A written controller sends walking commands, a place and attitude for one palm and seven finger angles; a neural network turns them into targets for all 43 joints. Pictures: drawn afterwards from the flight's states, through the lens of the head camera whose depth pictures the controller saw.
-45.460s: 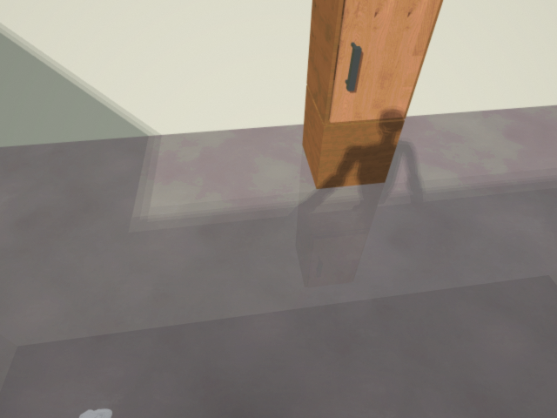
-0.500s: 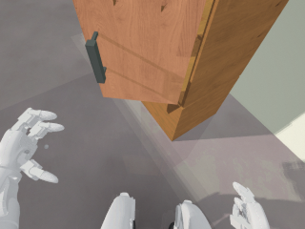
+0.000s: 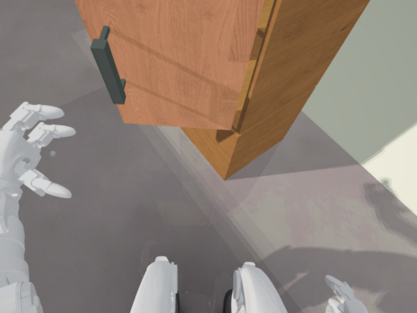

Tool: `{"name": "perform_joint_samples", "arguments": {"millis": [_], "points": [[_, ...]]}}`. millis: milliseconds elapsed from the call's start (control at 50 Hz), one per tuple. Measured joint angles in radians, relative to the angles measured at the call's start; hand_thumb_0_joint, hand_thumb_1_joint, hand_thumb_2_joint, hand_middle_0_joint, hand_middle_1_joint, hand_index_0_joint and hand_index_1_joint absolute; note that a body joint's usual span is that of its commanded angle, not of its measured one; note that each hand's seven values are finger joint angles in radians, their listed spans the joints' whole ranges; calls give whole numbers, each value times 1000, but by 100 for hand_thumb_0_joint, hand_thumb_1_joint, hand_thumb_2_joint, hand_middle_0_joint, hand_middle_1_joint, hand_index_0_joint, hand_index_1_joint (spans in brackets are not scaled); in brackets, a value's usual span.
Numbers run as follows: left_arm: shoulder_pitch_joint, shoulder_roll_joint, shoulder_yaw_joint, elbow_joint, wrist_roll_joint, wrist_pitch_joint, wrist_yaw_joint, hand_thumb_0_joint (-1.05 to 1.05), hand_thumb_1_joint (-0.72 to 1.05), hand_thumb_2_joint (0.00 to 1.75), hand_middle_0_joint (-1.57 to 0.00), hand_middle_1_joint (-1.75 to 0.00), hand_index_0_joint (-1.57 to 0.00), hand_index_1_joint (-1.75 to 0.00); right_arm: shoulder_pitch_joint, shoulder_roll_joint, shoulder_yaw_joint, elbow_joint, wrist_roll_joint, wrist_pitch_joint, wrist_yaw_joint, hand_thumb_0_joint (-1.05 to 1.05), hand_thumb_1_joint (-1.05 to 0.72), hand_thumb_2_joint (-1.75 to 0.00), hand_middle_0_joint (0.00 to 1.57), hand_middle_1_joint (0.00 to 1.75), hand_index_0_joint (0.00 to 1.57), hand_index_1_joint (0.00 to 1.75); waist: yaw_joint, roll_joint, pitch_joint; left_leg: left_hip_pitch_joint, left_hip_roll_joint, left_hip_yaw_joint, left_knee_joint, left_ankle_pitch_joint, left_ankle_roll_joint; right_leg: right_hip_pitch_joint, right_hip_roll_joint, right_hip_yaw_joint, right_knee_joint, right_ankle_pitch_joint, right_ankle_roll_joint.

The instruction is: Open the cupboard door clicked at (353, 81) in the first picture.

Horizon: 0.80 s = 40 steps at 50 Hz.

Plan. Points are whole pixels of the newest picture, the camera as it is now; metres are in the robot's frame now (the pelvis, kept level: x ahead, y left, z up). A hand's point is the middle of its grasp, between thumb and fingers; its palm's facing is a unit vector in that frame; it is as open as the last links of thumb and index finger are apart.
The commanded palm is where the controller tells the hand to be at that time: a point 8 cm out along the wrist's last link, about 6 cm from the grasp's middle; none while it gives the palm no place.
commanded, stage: move the hooked fingers beside the handle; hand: left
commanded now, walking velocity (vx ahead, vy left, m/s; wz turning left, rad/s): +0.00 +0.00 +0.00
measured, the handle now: (112, 67) +0.60 +0.24 +0.03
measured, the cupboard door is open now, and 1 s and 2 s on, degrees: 51 51 51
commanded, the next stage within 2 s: slide the fingers in behind the handle in 1.78 s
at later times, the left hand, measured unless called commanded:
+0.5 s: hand (65, 115) +0.45 +0.29 +0.05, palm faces -0.01 -1.00 -0.03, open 14.0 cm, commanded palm +0.45 +0.33 +0.04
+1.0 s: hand (79, 81) +0.54 +0.29 +0.05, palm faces -0.01 -1.00 -0.04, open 14.0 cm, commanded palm +0.54 +0.31 +0.04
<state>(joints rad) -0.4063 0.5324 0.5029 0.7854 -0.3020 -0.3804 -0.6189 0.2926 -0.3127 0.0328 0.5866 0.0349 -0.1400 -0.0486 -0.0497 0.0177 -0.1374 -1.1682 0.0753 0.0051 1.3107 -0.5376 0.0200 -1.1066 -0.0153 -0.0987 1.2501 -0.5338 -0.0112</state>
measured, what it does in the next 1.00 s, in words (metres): stands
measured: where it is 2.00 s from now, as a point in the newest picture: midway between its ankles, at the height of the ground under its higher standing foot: outside the picture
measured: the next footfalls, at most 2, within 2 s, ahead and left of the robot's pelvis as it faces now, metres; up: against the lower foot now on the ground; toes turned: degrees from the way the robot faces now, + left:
none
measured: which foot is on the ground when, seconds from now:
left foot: down 0.00-1.00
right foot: down 0.00-1.00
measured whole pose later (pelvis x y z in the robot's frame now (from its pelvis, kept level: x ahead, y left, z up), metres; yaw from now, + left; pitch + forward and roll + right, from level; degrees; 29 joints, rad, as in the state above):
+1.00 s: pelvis -0.01 +0.01 -0.03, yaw -3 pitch +31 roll -7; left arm -1.08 0.89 0.57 1.26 -0.05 -0.32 -0.53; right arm 0.33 -0.31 0.11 0.59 0.00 0.03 -0.03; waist -0.22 0.04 -0.10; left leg -1.44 0.10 -0.03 1.43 -0.55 0.03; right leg -1.35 0.01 -0.12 1.33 -0.52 -0.01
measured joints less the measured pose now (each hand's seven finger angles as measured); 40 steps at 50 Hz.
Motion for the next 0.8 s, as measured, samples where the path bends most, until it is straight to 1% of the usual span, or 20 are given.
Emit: {"name": "perform_joint_samples", "arguments": {"millis": [140,220,300,400,500,600,800], "points": [[-106,21,11,88,48,-8,26,-1,-50,30,-30,-120,-30,-120,3,4,2,6,-8,27,7,1,-90,-90,20,30,20,30,-22,-1,4,-25,2,4,8,1,5,-26,1,4,5,5,4],[-155,40,23,134,66,-17,38,-1,-50,30,-30,-120,-30,-120,6,8,7,4,-11,45,12,1,-90,-90,20,30,20,30,-33,-2,2,-36,4,7,12,1,7,-37,4,8,7,8,6],[-204,60,20,184,81,-21,44,-1,-50,30,-30,-120,-30,-120,12,9,10,5,-12,65,16,1,-90,-90,20,30,20,30,-39,1,3,-46,5,8,15,2,8,-48,4,9,9,10,7],[-275,96,34,266,105,-29,46,-1,-50,30,-30,-120,-30,-120,13,7,18,9,-16,88,17,1,-90,-90,20,30,20,30,-50,1,5,-71,7,5,29,0,10,-71,7,7,20,10,7],[-349,139,40,318,129,-33,50,-1,-50,30,-30,-120,-30,-120,13,2,22,14,-21,106,16,1,-90,-90,20,30,20,30,-67,3,10,-110,9,-3,52,-3,9,-105,8,1,38,8,6],[-422,185,49,364,149,-16,49,-1,-50,30,-30,-120,-30,-120,12,-4,31,16,-23,124,14,1,-90,-90,20,30,20,30,-87,4,16,-147,13,-10,72,-5,9,-138,12,-4,51,9,5],[-538,266,61,418,198,22,70,-1,-50,30,-30,-120,-30,-120,26,-6,48,13,-29,151,17,0,-90,-90,20,30,20,30,-124,12,27,-205,20,-20,94,-6,10,-190,19,-12,63,14,6]]}}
